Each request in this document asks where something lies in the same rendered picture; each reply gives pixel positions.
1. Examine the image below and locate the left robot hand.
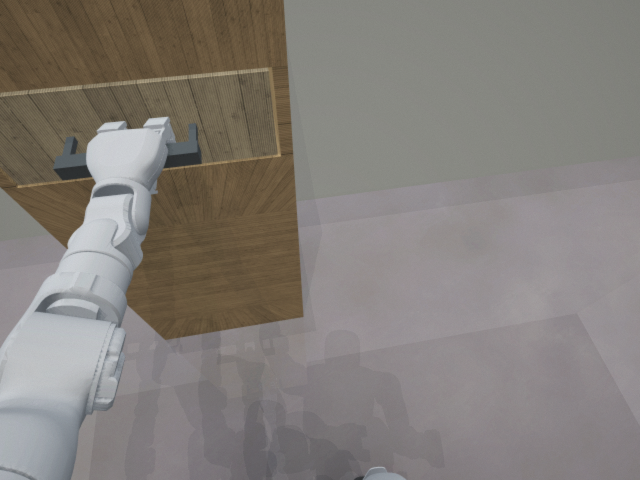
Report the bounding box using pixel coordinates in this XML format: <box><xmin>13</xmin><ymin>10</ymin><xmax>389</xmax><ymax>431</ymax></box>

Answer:
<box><xmin>86</xmin><ymin>117</ymin><xmax>176</xmax><ymax>194</ymax></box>

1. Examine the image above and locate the robot left forearm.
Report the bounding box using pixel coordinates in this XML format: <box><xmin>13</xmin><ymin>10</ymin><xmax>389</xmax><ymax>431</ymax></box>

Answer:
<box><xmin>0</xmin><ymin>178</ymin><xmax>151</xmax><ymax>382</ymax></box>

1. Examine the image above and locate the handle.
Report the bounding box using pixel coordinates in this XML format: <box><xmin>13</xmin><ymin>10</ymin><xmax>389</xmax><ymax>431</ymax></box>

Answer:
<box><xmin>53</xmin><ymin>123</ymin><xmax>202</xmax><ymax>180</ymax></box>

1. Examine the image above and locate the drawer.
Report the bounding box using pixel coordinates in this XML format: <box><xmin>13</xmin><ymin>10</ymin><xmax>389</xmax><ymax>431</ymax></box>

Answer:
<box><xmin>0</xmin><ymin>68</ymin><xmax>278</xmax><ymax>185</ymax></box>

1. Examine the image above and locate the left robot upper arm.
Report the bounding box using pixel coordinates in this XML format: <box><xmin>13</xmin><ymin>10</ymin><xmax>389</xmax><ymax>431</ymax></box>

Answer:
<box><xmin>0</xmin><ymin>312</ymin><xmax>126</xmax><ymax>480</ymax></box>

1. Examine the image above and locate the cabinet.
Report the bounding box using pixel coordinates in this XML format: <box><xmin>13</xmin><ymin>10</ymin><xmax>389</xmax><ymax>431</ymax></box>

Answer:
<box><xmin>0</xmin><ymin>0</ymin><xmax>304</xmax><ymax>340</ymax></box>

